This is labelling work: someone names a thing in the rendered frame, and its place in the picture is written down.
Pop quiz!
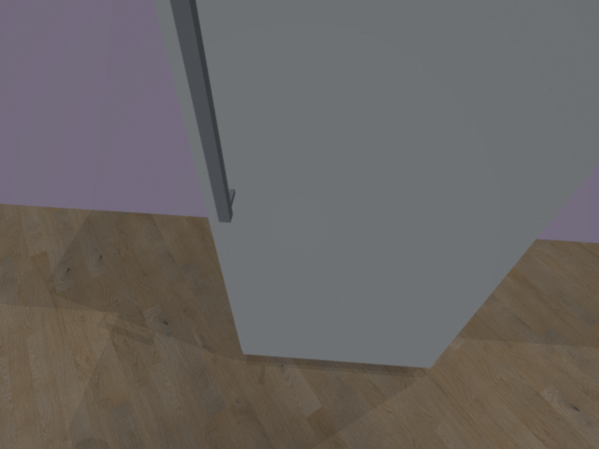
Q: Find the handle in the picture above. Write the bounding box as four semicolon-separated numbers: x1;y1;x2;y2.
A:
170;0;235;223

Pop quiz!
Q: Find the fridge door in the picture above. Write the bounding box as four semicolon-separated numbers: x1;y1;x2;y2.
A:
154;0;599;369

